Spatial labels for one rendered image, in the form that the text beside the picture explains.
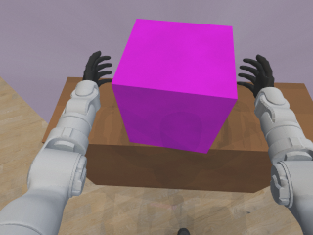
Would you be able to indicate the pedestal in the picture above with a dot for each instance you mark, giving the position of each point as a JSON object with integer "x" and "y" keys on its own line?
{"x": 237, "y": 161}

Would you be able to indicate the left robot upper arm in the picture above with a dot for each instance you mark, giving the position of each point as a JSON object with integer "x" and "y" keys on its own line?
{"x": 57, "y": 175}

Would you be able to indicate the robot right forearm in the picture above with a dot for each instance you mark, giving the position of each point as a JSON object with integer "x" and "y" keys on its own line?
{"x": 281, "y": 130}

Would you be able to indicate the robot left forearm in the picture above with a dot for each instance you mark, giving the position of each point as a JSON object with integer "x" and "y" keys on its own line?
{"x": 75, "y": 123}

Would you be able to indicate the carton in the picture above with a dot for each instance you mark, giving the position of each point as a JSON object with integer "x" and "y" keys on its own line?
{"x": 176, "y": 84}

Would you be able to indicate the left robot hand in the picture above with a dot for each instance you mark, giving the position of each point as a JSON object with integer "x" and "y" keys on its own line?
{"x": 91, "y": 69}

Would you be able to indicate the right robot hand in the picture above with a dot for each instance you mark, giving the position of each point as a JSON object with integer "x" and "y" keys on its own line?
{"x": 263, "y": 74}

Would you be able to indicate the right robot upper arm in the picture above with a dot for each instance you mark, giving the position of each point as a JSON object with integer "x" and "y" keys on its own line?
{"x": 291, "y": 185}

